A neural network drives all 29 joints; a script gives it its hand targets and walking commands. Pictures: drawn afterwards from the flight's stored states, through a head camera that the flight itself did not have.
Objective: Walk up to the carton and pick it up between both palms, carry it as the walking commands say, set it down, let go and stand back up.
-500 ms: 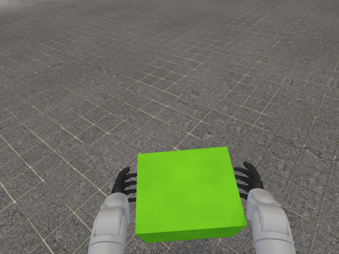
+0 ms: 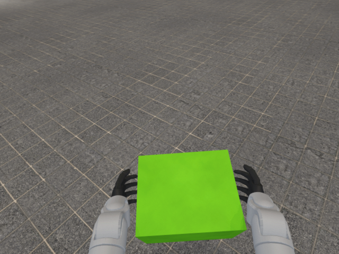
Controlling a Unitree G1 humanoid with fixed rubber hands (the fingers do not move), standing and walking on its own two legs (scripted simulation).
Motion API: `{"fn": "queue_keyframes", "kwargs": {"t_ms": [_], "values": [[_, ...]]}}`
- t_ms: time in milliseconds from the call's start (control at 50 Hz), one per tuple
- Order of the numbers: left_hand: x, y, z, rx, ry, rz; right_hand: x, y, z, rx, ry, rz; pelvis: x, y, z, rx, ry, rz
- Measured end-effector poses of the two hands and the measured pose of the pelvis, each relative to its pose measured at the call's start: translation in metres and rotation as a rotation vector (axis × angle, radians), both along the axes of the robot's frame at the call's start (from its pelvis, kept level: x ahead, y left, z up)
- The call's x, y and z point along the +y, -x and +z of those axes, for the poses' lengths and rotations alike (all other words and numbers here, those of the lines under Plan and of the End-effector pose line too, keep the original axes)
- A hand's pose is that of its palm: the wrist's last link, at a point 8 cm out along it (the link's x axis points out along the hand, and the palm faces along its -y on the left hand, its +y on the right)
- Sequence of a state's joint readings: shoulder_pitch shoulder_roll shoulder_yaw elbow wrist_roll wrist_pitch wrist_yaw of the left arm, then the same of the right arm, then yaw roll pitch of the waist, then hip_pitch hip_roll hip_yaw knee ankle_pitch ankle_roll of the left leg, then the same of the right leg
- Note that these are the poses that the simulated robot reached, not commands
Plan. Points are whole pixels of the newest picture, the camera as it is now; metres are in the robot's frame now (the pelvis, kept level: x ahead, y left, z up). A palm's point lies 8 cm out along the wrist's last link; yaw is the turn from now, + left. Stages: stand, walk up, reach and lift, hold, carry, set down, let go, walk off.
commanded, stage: carry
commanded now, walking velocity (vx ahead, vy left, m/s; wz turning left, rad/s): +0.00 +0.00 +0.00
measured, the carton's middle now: (186, 197) +0.29 -0.01 -0.06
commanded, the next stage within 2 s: none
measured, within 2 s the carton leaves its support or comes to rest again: neither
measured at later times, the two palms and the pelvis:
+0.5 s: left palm (114, 199) +0.26 +0.17 +0.01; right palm (248, 197) +0.26 -0.15 +0.01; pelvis +0.00 +0.02 +0.00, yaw -1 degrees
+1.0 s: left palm (103, 194) +0.26 +0.20 +0.02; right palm (236, 189) +0.27 -0.13 +0.02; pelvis +0.01 +0.04 +0.00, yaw -1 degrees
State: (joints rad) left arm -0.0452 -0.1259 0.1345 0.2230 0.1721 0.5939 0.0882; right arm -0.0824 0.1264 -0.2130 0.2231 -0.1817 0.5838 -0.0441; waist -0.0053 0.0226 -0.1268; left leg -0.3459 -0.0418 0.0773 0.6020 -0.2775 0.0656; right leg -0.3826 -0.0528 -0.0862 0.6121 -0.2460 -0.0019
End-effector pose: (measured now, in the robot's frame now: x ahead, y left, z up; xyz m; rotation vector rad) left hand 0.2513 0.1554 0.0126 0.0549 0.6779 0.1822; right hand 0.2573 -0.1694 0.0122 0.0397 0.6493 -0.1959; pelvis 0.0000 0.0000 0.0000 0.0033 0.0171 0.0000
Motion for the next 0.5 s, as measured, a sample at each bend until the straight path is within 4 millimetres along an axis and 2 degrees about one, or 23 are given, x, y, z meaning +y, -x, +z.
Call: {"fn": "queue_keyframes", "kwargs": {"t_ms": [500], "values": [[0.015,-0.004,-0.001,-0.001,0.003,-0.007,0.014,0.000,-0.001,0.008,0.001,-0.008,0.016,-0.002,0.001,-0.003,0.007,-0.010]]}}
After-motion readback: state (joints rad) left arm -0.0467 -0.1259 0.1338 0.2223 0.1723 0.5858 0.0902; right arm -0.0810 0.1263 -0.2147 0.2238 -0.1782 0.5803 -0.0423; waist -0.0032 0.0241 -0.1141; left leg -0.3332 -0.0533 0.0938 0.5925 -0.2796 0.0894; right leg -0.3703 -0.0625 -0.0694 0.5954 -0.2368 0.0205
